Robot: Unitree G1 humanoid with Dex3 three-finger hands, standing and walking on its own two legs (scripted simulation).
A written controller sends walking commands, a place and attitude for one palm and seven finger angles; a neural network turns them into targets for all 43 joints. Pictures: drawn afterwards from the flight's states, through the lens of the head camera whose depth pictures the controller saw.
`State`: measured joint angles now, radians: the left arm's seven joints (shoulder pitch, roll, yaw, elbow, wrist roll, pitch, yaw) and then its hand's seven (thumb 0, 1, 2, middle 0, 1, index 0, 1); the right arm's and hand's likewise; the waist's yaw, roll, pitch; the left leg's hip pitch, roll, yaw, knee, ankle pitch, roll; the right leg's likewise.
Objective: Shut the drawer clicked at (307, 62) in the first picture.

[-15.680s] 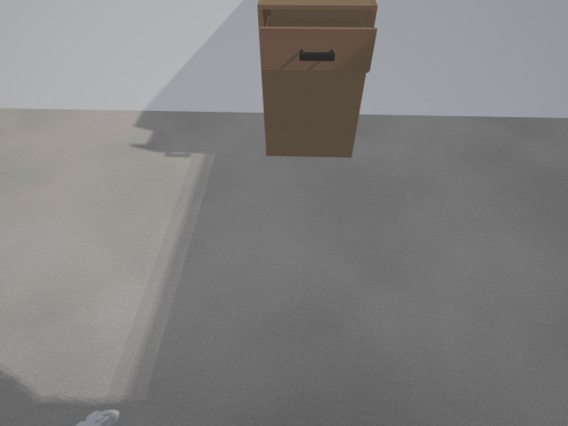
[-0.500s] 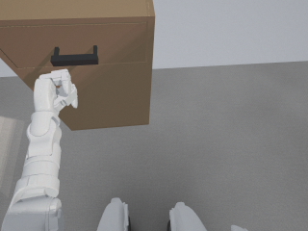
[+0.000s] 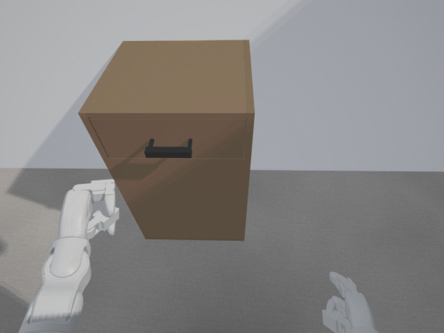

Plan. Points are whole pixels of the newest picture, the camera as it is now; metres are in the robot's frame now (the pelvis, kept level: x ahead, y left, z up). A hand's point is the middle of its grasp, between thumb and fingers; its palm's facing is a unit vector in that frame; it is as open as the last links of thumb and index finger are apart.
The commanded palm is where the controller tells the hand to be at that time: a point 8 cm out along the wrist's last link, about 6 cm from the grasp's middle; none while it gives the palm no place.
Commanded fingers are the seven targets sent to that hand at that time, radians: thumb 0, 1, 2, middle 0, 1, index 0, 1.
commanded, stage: draw the hand back to the body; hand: left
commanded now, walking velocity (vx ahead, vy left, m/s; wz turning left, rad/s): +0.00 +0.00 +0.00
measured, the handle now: (169, 147) +0.61 +0.20 -0.08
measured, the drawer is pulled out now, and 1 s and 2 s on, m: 0.00 0.00 0.00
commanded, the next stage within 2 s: step back with the hand held close in 0.60 s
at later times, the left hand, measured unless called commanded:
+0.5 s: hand (33, 249) +0.18 +0.23 +0.18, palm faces +0.40 -0.81 -0.44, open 3.3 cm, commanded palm +0.14 +0.27 +0.19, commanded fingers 0.00 0.90 0.90 -1.40 -1.60 -1.40 -1.60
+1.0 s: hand (30, 256) +0.18 +0.25 +0.17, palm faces +0.28 -0.81 -0.51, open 3.3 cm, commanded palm +0.12 +0.29 +0.19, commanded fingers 0.00 0.90 0.90 -1.40 -1.60 -1.40 -1.60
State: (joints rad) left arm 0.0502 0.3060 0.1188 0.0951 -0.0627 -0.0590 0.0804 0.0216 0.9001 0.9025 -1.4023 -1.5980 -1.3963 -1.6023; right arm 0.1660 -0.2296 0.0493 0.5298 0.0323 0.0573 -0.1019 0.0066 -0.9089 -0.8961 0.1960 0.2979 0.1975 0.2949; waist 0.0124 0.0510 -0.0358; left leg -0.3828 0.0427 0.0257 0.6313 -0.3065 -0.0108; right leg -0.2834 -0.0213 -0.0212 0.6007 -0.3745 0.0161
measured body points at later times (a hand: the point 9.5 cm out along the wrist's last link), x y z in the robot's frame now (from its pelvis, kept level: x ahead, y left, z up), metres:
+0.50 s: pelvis +0.01 -0.01 +0.02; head -0.01 -0.04 +0.47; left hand +0.15 +0.28 +0.21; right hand +0.21 -0.22 -0.07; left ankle +0.01 +0.13 -0.73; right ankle -0.04 -0.13 -0.73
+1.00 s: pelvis -0.01 +0.01 +0.02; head +0.01 -0.01 +0.47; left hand +0.16 +0.29 +0.20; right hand +0.17 -0.24 -0.07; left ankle +0.01 +0.13 -0.73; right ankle -0.04 -0.13 -0.73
